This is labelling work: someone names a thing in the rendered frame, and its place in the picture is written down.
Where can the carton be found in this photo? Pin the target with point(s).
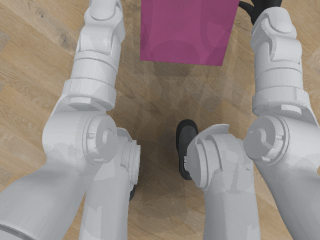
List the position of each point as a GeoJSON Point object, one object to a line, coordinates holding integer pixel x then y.
{"type": "Point", "coordinates": [186, 31]}

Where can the robot left shin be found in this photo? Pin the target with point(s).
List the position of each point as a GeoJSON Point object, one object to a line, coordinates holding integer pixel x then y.
{"type": "Point", "coordinates": [123, 132]}

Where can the robot right upper arm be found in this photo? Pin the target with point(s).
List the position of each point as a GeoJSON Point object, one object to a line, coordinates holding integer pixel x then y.
{"type": "Point", "coordinates": [286, 152]}

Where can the left robot forearm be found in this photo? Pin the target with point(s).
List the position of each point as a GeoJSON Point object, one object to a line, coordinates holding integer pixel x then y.
{"type": "Point", "coordinates": [91, 86]}

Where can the right robot hand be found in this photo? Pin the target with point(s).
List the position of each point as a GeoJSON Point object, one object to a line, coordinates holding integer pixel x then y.
{"type": "Point", "coordinates": [259, 6]}

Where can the robot left upper arm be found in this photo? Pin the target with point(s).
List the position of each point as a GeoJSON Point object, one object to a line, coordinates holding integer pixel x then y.
{"type": "Point", "coordinates": [43, 204]}

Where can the left robot foot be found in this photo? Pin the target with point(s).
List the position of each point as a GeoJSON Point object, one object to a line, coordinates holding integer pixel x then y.
{"type": "Point", "coordinates": [132, 193]}

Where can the right robot forearm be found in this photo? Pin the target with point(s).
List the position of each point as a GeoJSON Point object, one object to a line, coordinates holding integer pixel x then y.
{"type": "Point", "coordinates": [278, 72]}

